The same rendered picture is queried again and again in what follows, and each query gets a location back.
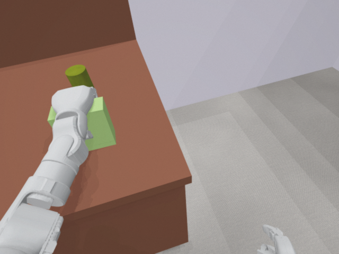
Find table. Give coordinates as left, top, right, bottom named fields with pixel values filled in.
left=0, top=0, right=192, bottom=254

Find left robot hand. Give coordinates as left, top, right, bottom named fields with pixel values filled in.
left=51, top=85, right=98, bottom=140

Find sponge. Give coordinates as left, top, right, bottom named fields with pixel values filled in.
left=48, top=97, right=116, bottom=151

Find right robot hand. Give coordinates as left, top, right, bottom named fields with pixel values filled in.
left=257, top=224, right=296, bottom=254

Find robot left forearm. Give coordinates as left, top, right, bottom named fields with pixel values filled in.
left=0, top=108, right=88, bottom=235

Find robot left upper arm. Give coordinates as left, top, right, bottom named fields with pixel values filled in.
left=0, top=203, right=64, bottom=254

